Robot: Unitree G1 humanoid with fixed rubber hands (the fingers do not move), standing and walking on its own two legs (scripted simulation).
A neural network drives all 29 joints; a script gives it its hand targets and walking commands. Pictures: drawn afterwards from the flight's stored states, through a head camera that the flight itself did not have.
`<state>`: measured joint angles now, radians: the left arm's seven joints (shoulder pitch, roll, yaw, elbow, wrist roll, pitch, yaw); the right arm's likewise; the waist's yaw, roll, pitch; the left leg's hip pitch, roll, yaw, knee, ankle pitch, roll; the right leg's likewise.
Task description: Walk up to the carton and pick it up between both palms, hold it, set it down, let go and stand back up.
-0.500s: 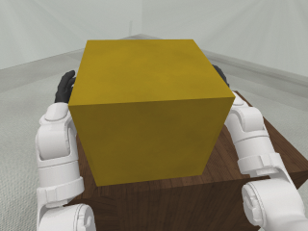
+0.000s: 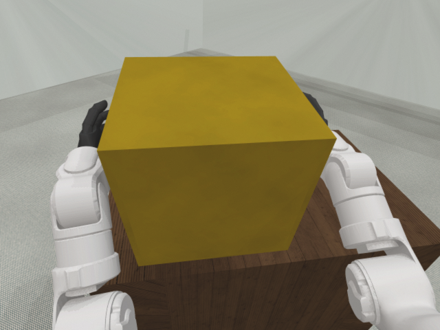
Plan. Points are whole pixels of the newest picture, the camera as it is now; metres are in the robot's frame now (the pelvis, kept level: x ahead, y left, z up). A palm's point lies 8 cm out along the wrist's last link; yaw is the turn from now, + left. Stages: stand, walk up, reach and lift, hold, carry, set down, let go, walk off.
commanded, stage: hold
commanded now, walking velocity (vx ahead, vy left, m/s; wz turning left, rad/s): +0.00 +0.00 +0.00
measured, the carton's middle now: (209, 157) +0.38 +0.00 +0.20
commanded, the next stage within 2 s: set down in 1.86 s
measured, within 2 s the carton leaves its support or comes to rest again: neither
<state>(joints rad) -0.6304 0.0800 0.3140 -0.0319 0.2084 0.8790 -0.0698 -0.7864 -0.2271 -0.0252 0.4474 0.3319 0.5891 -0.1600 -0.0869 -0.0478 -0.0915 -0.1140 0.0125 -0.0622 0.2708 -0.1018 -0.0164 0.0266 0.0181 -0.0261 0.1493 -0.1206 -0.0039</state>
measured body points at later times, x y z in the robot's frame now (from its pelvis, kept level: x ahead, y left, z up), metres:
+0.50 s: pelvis +0.00 +0.00 +0.00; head -0.06 +0.03 +0.45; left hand +0.36 +0.19 +0.24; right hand +0.38 -0.18 +0.25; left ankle +0.03 +0.13 -0.75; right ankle -0.02 -0.12 -0.75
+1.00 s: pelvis +0.00 +0.00 +0.00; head -0.06 +0.03 +0.45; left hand +0.36 +0.19 +0.24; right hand +0.38 -0.18 +0.25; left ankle +0.03 +0.13 -0.75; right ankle -0.02 -0.12 -0.75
